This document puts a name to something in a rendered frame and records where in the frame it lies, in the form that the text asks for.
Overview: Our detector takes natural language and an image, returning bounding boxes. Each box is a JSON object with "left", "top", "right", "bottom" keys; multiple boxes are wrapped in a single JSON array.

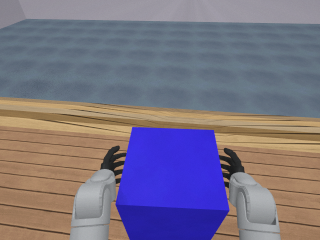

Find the left robot hand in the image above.
[{"left": 100, "top": 145, "right": 127, "bottom": 184}]

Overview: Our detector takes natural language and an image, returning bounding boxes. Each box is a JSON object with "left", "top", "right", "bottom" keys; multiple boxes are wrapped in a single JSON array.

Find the carton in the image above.
[{"left": 115, "top": 127, "right": 230, "bottom": 240}]

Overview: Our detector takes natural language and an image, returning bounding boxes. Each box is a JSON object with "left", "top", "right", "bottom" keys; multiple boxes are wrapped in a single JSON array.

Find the robot right forearm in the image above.
[{"left": 229, "top": 172, "right": 281, "bottom": 240}]

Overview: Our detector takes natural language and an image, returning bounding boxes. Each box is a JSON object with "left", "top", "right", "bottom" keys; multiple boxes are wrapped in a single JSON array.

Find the robot left forearm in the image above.
[{"left": 69, "top": 169, "right": 116, "bottom": 240}]

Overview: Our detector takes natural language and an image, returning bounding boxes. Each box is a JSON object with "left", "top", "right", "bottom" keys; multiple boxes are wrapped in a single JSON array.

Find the right robot hand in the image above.
[{"left": 219, "top": 148, "right": 245, "bottom": 188}]

